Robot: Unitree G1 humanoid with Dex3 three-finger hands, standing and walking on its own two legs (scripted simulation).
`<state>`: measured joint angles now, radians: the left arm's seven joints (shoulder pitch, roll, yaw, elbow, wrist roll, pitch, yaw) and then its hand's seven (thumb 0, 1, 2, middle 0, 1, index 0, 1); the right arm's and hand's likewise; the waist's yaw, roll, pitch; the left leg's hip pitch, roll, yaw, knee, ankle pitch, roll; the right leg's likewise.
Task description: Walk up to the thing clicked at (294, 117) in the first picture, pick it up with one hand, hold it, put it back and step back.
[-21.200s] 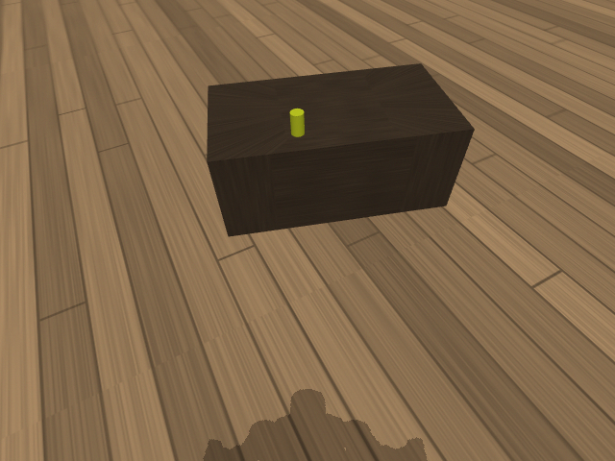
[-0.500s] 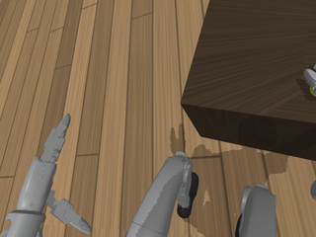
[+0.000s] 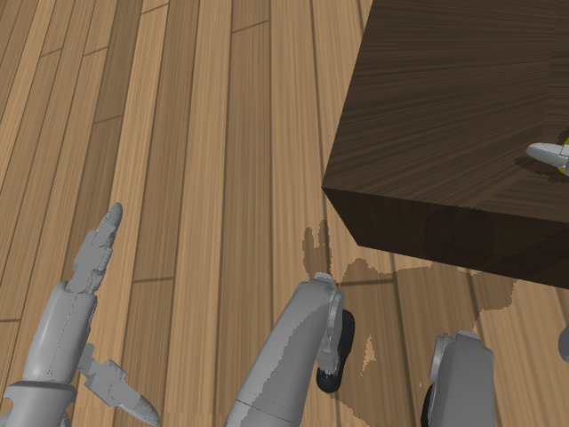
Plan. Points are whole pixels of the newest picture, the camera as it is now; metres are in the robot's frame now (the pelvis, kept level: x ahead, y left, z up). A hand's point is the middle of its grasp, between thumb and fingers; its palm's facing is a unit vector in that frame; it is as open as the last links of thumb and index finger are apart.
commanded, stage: withdraw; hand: right
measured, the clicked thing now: out of the picture +0.54 -0.20 -0.07
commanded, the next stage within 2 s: rise in 0.34 s
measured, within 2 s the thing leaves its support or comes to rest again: neither
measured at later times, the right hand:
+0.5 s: hand out of the picture +0.55 -0.26 +0.07, palm faces +0.20 +0.98 -0.06, open 15.6 cm
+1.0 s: hand out of the picture +0.49 -0.31 +0.13, palm faces +0.27 +0.89 -0.37, open 17.1 cm
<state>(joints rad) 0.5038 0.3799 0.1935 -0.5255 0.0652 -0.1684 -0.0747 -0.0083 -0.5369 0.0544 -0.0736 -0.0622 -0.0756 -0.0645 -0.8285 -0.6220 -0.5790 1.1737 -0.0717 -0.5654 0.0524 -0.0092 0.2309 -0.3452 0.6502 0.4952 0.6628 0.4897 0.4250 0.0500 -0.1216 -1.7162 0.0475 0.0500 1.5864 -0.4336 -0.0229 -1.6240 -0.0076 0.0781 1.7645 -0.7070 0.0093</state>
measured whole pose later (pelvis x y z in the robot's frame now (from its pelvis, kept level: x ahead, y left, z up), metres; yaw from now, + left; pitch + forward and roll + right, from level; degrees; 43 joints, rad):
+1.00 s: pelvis +0.06 -0.01 +0.15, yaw +0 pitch +21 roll +4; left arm 0.40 0.20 -0.14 -0.14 -0.02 0.09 -0.05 0.00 0.18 0.48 -0.13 -0.18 -0.14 -0.19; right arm -0.60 -0.63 -0.41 1.13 -0.08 -0.07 -0.03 -0.01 0.47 -0.09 0.06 0.07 0.07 0.06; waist 0.19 -0.03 -0.14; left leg -1.01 0.02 0.05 0.99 -0.34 -0.03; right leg -0.93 -0.04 0.04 1.13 -0.57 0.00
